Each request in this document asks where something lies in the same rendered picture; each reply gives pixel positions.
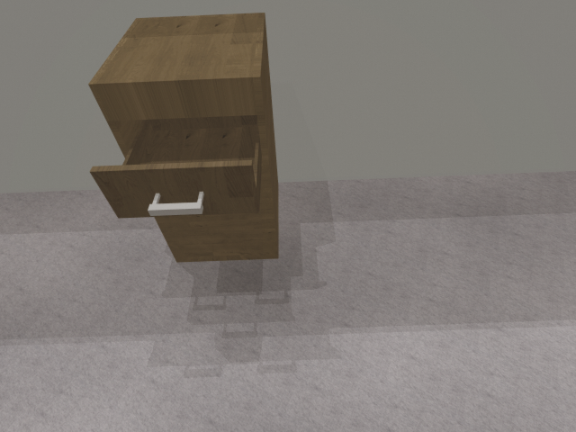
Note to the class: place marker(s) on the cabinet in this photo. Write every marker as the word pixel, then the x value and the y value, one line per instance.
pixel 190 67

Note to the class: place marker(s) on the handle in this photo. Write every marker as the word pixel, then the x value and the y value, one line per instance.
pixel 182 208

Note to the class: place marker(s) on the drawer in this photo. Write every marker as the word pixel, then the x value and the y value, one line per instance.
pixel 178 158

